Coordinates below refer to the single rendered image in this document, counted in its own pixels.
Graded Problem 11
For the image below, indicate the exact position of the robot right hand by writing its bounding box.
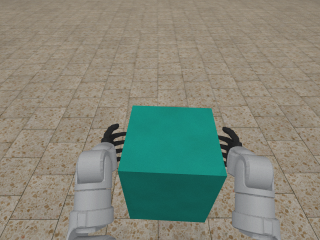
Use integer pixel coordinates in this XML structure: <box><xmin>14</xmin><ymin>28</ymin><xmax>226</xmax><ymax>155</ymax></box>
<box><xmin>218</xmin><ymin>127</ymin><xmax>242</xmax><ymax>167</ymax></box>

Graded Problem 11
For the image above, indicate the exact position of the robot left hand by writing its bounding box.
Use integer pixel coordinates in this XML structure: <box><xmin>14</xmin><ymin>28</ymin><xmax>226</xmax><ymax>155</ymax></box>
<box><xmin>101</xmin><ymin>123</ymin><xmax>127</xmax><ymax>162</ymax></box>

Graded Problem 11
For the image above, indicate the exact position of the robot right forearm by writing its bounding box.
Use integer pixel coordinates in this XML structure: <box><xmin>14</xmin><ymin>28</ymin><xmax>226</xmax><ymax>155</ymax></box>
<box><xmin>226</xmin><ymin>146</ymin><xmax>281</xmax><ymax>240</ymax></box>

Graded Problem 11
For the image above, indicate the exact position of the robot left forearm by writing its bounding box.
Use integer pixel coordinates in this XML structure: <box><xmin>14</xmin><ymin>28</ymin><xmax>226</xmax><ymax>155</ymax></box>
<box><xmin>66</xmin><ymin>142</ymin><xmax>118</xmax><ymax>240</ymax></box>

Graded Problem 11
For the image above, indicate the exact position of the carton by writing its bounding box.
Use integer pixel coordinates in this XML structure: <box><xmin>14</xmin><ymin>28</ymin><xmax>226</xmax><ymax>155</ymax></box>
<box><xmin>118</xmin><ymin>105</ymin><xmax>227</xmax><ymax>223</ymax></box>

